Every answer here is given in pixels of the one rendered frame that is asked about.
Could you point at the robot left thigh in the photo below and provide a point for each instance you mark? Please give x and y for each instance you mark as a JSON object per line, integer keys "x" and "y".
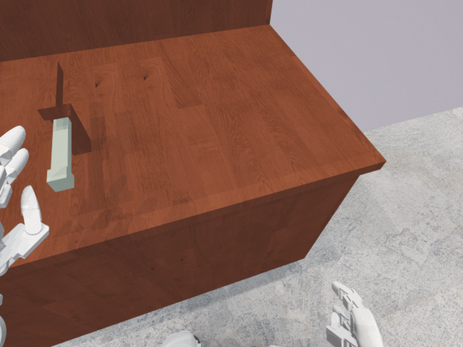
{"x": 180, "y": 340}

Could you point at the counter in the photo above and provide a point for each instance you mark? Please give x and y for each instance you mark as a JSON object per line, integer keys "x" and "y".
{"x": 204, "y": 152}

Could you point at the robot left hand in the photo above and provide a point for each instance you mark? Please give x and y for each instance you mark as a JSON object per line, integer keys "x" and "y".
{"x": 23, "y": 238}

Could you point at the tap lever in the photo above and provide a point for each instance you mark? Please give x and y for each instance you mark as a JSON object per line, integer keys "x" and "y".
{"x": 60, "y": 176}

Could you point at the robot right hand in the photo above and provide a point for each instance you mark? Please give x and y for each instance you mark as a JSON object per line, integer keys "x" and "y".
{"x": 359, "y": 327}

